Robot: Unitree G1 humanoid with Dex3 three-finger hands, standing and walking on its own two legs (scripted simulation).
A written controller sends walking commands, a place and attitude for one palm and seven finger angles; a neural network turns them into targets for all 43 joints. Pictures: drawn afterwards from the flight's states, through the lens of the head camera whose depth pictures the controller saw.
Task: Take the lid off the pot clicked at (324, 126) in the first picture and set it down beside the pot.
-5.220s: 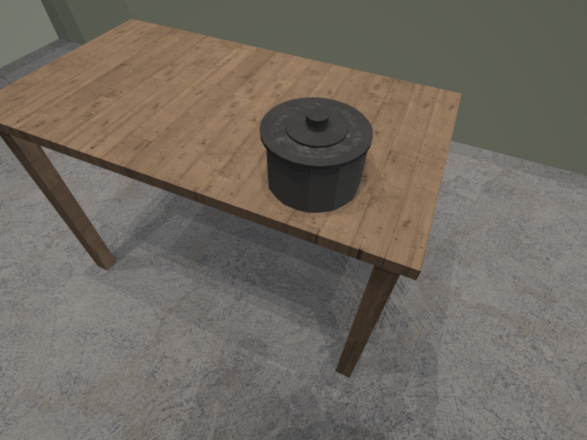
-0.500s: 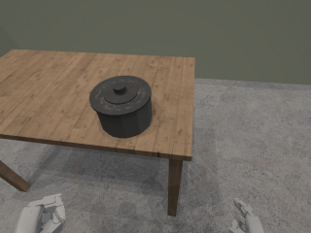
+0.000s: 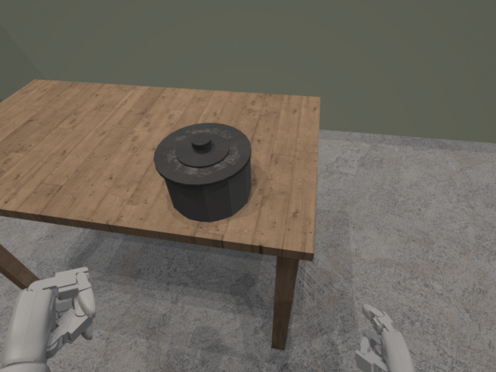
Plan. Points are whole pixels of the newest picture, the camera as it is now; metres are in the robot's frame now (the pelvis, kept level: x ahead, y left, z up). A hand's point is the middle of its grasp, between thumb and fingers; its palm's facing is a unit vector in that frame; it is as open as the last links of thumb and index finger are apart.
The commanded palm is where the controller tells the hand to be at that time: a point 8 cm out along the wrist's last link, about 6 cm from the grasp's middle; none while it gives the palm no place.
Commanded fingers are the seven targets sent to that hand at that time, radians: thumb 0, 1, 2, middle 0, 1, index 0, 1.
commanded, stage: raise the hand higher, near the body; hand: left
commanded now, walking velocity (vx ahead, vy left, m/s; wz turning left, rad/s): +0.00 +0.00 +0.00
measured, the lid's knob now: (201, 141) +0.51 +0.17 +0.11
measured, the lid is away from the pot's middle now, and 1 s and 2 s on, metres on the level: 0.00 0.00 0.00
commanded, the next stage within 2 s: reach forward and open the fingers in 0.02 s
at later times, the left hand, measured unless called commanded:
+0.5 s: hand (73, 297) +0.17 +0.26 +0.10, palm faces -0.12 -0.08 -0.99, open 3.2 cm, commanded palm +0.16 +0.26 +0.17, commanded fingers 0.00 0.30 1.21 -1.08 -0.79 -1.08 -0.79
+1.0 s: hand (68, 245) +0.22 +0.27 +0.15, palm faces -0.14 +0.01 -0.99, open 8.6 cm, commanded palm +0.20 +0.26 +0.21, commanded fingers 0.00 -0.25 1.38 -0.85 -0.08 -0.85 -0.08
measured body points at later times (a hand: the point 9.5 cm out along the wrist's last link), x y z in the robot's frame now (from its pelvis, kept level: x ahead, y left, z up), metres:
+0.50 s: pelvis -0.03 +0.00 +0.00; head -0.03 -0.07 +0.44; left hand +0.18 +0.26 +0.15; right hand +0.19 -0.23 -0.11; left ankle +0.00 +0.11 -0.74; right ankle -0.05 -0.11 -0.74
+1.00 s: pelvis -0.05 +0.01 +0.00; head -0.03 -0.04 +0.45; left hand +0.22 +0.27 +0.20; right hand +0.16 -0.21 -0.11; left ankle +0.00 +0.11 -0.74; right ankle -0.05 -0.11 -0.74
